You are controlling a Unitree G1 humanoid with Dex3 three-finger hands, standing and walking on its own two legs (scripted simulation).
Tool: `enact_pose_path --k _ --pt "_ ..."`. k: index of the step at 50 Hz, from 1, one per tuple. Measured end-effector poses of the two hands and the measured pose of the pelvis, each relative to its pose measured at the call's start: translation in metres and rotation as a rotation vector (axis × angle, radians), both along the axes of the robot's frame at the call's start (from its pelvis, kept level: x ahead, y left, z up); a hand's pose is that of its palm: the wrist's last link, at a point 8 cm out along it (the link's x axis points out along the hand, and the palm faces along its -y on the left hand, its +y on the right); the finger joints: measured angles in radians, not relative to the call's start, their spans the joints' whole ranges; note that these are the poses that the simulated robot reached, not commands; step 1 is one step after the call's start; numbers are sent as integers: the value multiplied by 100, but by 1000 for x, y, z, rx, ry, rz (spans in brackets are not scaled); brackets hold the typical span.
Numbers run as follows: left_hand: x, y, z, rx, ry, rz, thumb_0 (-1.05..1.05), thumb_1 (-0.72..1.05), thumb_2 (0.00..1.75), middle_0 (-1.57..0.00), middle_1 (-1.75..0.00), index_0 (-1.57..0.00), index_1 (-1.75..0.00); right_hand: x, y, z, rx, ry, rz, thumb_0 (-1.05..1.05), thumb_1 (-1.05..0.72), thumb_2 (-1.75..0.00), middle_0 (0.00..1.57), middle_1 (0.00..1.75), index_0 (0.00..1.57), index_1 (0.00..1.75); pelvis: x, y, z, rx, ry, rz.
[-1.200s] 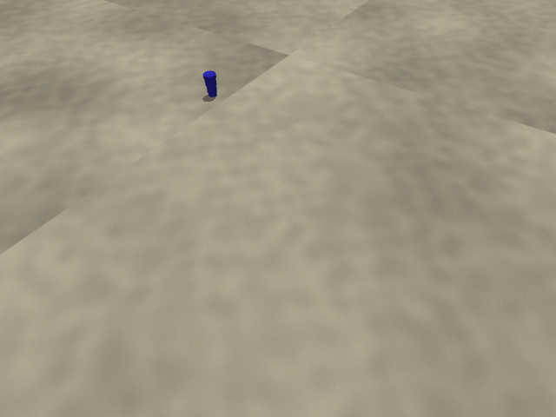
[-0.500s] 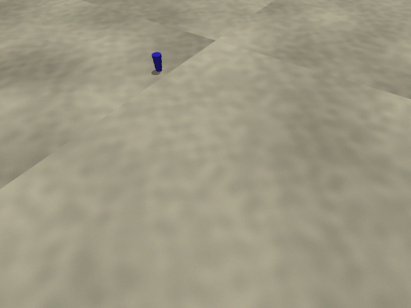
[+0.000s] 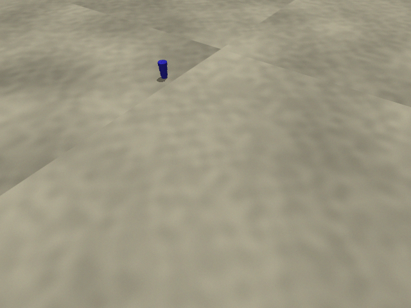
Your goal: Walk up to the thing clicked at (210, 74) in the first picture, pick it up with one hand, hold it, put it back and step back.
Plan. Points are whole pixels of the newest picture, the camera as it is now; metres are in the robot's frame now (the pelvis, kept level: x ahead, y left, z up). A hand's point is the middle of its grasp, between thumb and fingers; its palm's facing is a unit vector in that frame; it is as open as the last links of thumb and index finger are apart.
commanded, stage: walk up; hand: left
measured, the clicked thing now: (163, 69) +2.19 +0.46 -0.70
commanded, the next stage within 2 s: none
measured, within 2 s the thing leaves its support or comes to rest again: neither
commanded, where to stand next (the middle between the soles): +1.89 +0.19 m, yaw +6 degrees
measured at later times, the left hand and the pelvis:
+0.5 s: hand (53, 261) +0.26 +0.40 -0.15, palm faces +0.00 -0.95 -0.32, open 7.4 cm; pelvis +0.18 +0.11 -0.01, yaw +4 degrees
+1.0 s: hand (106, 153) +0.60 +0.36 -0.13, palm faces +0.08 -0.94 -0.34, open 7.4 cm; pelvis +0.52 +0.10 -0.01, yaw +4 degrees
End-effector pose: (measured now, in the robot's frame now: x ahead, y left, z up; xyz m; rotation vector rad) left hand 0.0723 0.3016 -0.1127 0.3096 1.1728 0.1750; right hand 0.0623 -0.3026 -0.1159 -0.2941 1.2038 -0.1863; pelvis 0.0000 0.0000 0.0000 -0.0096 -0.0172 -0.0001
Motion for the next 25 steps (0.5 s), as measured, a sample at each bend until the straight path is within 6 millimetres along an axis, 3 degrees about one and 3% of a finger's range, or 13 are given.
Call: enact_pose_path --k 5,9,13,17,25 --pt "-12 31 6 34 -38 55 1 90 90 -21 -30 -21 -30 31 -6 7 -41 13 62 0 -90 -90 21 30 21 30 14 12 -3 -6 3 37" --pt "-24 66 7 65 27 96 1 90 90 -21 -30 -21 -30 79 4 21 -57 -44 100 1 -90 -90 21 30 20 30 38 31 -3 -14 -7 56" --pt "-11 110 -5 80 65 131 1 90 90 -21 -30 -21 -30 130 25 32 -92 -102 129 0 -90 -90 21 29 20 30 73 58 -12 -19 -7 78" --pt "31 146 -26 88 85 114 1 90 90 -21 -30 -20 -30 164 48 28 -140 -171 109 0 -90 -90 21 30 21 30 108 88 -30 21 -14 65" --pt "180 140 -5 -12 -73 6 1 91 90 -20 -30 -20 -30 163 88 27 -92 -50 21 0 -90 -90 21 30 21 30 183 113 -6 28 -31 64"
